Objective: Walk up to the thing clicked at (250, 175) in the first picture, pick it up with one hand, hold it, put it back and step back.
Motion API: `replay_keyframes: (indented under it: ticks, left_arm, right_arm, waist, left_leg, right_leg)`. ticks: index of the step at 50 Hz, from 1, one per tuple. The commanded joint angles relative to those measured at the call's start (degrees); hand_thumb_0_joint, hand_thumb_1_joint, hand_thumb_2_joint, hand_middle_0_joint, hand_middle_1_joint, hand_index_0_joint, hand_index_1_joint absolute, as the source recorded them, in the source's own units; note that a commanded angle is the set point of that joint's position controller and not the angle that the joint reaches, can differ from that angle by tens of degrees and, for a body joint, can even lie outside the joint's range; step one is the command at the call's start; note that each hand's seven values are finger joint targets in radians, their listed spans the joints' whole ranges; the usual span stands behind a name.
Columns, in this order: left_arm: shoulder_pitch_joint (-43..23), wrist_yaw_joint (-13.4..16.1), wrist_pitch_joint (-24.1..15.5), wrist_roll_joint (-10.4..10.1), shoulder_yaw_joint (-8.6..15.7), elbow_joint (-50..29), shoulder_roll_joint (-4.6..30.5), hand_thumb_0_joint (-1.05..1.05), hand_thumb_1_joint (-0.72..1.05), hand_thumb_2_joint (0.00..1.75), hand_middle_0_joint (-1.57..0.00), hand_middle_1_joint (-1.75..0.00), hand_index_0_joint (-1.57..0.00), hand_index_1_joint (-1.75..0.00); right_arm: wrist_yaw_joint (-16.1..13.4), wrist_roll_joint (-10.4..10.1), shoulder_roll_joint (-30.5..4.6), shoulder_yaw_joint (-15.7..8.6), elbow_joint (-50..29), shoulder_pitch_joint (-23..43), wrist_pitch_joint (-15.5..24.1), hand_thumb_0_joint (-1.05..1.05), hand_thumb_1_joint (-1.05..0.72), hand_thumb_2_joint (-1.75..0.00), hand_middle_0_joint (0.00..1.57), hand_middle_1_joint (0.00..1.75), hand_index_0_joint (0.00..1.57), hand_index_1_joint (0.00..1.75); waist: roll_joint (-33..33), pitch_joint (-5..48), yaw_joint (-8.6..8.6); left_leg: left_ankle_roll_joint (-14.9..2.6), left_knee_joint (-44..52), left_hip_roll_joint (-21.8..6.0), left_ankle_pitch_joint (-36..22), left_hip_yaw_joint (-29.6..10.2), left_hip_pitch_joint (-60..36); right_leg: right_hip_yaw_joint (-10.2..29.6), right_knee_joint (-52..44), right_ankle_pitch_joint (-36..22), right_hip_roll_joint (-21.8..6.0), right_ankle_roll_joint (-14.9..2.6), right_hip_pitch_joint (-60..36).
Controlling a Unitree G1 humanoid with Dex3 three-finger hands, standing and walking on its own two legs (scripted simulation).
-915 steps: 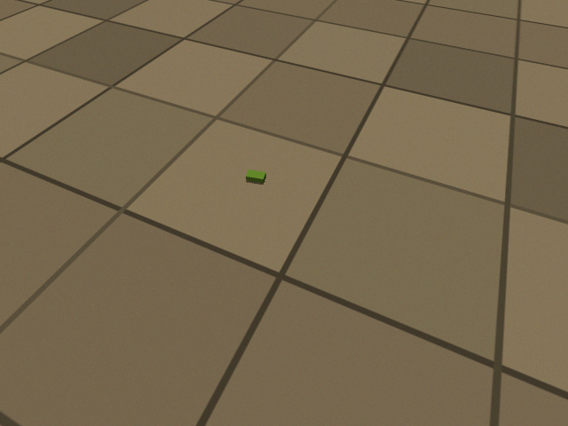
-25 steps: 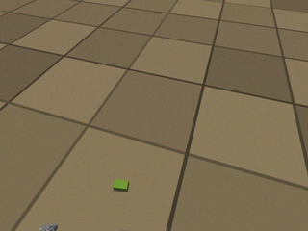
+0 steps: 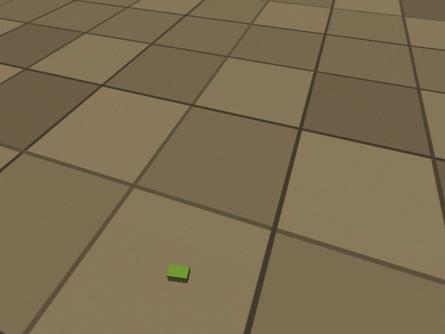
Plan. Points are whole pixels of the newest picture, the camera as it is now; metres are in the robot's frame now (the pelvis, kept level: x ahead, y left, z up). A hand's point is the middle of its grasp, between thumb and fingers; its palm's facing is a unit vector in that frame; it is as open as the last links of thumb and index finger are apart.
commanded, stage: walk up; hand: left
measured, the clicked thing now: (178, 272) +0.49 +0.24 -0.76
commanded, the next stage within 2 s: none
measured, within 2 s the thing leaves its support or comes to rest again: neither
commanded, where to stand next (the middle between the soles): +0.09 +0.01 m, yaw -2 degrees
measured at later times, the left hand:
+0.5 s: hand out of the picture +0.09 +0.26 -0.15, palm faces -0.03 -0.93 -0.37, open 7.4 cm
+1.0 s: hand out of the picture +0.06 +0.34 -0.16, palm faces +0.01 -0.90 -0.44, open 7.4 cm
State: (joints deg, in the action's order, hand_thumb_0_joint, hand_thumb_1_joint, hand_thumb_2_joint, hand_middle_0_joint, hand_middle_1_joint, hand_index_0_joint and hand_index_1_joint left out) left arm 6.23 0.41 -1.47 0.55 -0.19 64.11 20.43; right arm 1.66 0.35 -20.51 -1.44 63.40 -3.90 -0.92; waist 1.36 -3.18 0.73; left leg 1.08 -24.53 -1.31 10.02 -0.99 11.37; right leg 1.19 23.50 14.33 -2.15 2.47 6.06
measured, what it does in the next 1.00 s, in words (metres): lifts its left foot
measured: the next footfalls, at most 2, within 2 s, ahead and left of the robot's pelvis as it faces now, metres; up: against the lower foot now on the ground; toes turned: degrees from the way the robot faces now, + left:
left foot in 1.02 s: +0.17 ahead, +0.21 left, +0.00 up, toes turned +3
right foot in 1.52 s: +0.04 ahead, -0.15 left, +0.00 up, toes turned -3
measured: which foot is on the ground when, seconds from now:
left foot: down 0.00-0.80, up 0.82-1.00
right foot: down 0.00-1.00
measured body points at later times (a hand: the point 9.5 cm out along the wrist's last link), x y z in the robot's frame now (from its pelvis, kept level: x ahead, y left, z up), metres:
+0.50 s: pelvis +0.01 +0.00 +0.00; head +0.02 +0.00 +0.45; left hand +0.09 +0.31 -0.12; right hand +0.08 -0.30 -0.14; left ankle +0.04 +0.13 -0.74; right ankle -0.01 -0.15 -0.74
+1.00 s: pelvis +0.05 +0.05 -0.01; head +0.06 +0.05 +0.44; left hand +0.06 +0.39 -0.13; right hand +0.13 -0.29 -0.13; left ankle +0.11 +0.20 -0.73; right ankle -0.01 -0.15 -0.74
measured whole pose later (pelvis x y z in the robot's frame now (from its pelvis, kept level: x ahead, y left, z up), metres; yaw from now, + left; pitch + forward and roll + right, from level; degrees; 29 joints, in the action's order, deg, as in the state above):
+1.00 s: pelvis +0.05 +0.05 -0.01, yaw +1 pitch -3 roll -1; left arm 15.4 1.1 -2.3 2.8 3.3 60.0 22.9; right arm 5.1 2.6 -26.1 -6.0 57.0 -10.5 -2.5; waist 2.6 -4.1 1.0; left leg 0.2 -38.8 -4.2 20.1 -1.1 21.4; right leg 0.5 24.4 19.7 -5.7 3.2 2.3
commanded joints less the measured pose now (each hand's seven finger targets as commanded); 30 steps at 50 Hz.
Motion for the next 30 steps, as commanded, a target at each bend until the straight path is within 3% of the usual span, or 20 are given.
replay_keyframes:
  ticks: [1, 6, 15, 24, 30]
  left_arm:
    - [-3.59, 0.73, -1.44, 0.06, 2.71, -2.97, 13.11, 0.0, 0.9, 0.9, -0.2, -0.3, -0.2, -0.3]
    - [-4.4, 0.64, -1.44, 0.22, 2.77, -2.63, 12.86, 0.0, 0.9, 0.9, -0.2, -0.3, -0.2, -0.3]
    - [-4.18, 0.42, -1.06, 0.42, 2.91, -2.38, 12.69, 0.0, 0.9, 0.9, -0.2, -0.3, -0.2, -0.3]
    - [-4.17, 0.66, -1.13, 0.35, 3.04, -2.24, 12.72, 0.0, 0.9, 0.9, -0.2, -0.3, -0.2, -0.3]
    - [-4.64, 0.8, -0.95, 0.23, 3.07, -2.46, 12.67, 0.0, 0.9, 0.9, -0.2, -0.3, -0.2, -0.3]
  right_arm:
    - [-0.86, -0.15, -11.86, -2.36, -2.86, 2.51, 1.16, 0.0, -0.9, -0.9, 0.2, 0.3, 0.2, 0.3]
    - [-0.82, -0.07, -11.53, -2.22, -2.25, 2.82, 1.19, 0.0, -0.9, -0.9, 0.2, 0.3, 0.2, 0.3]
    - [-0.99, 0.17, -11.99, -2.05, -2.36, 2.86, 1.56, 0.0, -0.9, -0.9, 0.2, 0.3, 0.2, 0.3]
    - [-1.17, -0.11, -11.48, -2.17, -1.94, 1.14, 1.45, 0.0, -0.9, -0.9, 0.2, 0.3, 0.2, 0.3]
    - [-1.24, 0.08, -11.62, -2.23, -1.93, 1.34, 1.1, 0.0, -0.9, -0.9, 0.2, 0.3, 0.2, 0.3]
  waist:
    - [-1.73, 3.92, -1.02]
    - [-0.93, 2.96, -1.04]
    - [0.44, 4.36, -0.61]
    - [-1.58, 6.84, -1.03]
    - [-1.52, 5.39, -1.09]
  left_leg:
    - [-2.75, 4.5, -4.78, -5.33, -4.26, -5.27]
    - [-2.33, 6.13, -4.76, -2.84, -4.55, -3.82]
    - [-2.6, 8.38, -5.33, -0.86, -5.7, -2.07]
    - [-2.58, 5.19, -4.76, -10.46, -4.12, -5.44]
    - [-2.53, 5.27, -4.65, -10.71, -3.98, -5.77]
  right_leg:
    - [3.3, -6.33, -6.33, -4.88, -3.57, 4.0]
    - [3.17, -7.57, -4.03, -4.5, -3.48, 3.24]
    - [2.18, -6.56, -5.74, -3.95, -3.31, -0.27]
    - [2.09, -7.02, -10.4, -4.95, -3.17, -1.5]
    - [1.83, -7.2, -10.82, -4.96, -2.99, -0.2]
